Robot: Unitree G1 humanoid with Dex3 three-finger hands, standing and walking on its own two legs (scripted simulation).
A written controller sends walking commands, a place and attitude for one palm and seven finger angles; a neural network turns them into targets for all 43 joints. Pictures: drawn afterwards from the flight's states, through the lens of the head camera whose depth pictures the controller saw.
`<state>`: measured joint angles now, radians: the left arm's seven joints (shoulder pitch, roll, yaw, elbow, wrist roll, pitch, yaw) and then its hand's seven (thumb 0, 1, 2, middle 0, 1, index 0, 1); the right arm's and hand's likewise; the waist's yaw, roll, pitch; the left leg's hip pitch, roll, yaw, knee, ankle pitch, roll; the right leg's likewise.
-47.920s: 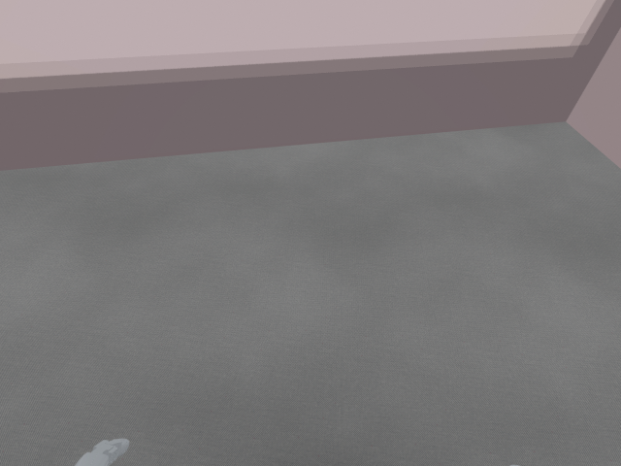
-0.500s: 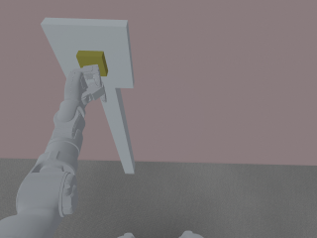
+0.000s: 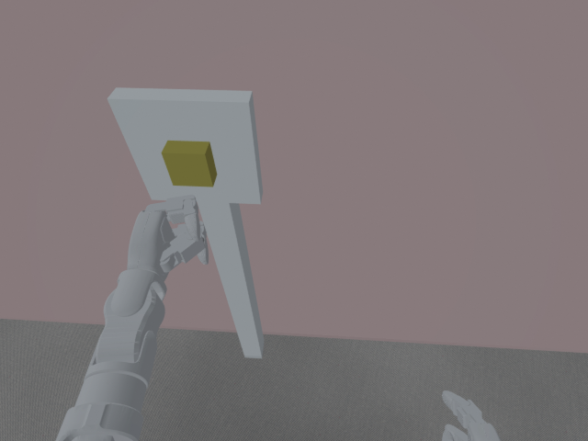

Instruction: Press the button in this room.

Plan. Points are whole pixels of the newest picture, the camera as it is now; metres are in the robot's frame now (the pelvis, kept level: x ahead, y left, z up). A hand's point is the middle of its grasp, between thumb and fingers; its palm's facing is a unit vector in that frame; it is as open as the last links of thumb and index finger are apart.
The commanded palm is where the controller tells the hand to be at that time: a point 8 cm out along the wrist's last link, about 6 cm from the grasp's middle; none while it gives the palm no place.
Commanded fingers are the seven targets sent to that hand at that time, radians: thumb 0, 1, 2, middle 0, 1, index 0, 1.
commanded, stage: pull the fist back off the button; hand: left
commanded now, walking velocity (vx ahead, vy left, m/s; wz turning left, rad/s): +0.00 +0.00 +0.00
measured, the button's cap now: (191, 162) +0.47 +0.18 +0.14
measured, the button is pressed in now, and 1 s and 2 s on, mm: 0 0 0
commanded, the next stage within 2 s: draw the hand back to the body in 0.18 s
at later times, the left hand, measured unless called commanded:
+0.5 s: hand (176, 261) +0.30 +0.16 +0.13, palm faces +0.00 -1.00 -0.02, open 3.1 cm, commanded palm +0.26 +0.22 +0.12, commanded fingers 0.00 0.90 0.90 -1.30 -1.50 -1.30 -1.50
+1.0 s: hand (107, 316) +0.22 +0.20 +0.15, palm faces +0.27 -0.94 -0.22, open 3.1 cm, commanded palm +0.18 +0.25 +0.16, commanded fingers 0.00 0.90 0.90 -1.30 -1.50 -1.30 -1.50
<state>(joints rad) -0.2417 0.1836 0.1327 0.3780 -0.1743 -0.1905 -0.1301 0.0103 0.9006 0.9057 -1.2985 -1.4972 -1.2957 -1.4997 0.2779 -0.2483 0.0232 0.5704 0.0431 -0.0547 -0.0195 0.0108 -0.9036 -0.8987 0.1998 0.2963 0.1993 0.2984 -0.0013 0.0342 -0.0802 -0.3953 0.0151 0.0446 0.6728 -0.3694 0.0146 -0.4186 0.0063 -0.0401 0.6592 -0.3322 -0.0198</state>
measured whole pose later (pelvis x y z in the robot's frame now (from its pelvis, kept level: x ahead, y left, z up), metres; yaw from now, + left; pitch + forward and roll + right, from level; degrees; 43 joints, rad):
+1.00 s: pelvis -0.02 +0.00 +0.02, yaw +1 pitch -4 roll -1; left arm 0.25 0.26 0.14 -0.22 -0.09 -0.06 0.05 0.01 0.90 0.90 -1.30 -1.50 -1.30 -1.50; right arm 0.18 -0.23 0.05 0.60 0.01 -0.12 -0.09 0.01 -0.90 -0.90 0.20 0.30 0.20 0.30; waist 0.05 0.05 0.02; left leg -0.16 0.01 0.02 0.49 -0.26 0.01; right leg -0.17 0.01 -0.06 0.46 -0.23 -0.02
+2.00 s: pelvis +0.00 +0.01 +0.02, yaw +0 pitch -2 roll -1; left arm 0.53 0.32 0.34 -0.46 -0.04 -0.14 0.12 0.01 0.89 0.90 -1.31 -1.50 -1.30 -1.50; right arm 0.19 -0.22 0.03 0.60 0.00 -0.06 -0.06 0.01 -0.90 -0.90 0.20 0.30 0.20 0.30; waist 0.05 0.07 0.00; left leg -0.14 0.02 0.05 0.45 -0.27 0.02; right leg -0.13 0.02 -0.04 0.37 -0.20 -0.01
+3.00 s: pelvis -0.20 +0.02 +0.00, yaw -3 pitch +4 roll -2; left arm 0.59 0.38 0.36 -0.62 -0.03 -0.26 0.16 0.01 0.89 0.90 -1.31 -1.50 -1.30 -1.50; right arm 0.17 -0.16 0.03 0.64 -0.02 -0.11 -0.04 0.01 -0.90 -0.90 0.20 0.30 0.20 0.30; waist 0.02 0.00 -0.02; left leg -0.58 0.04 0.06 0.45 -0.03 0.01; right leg -0.10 0.04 -0.04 0.43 -0.40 -0.04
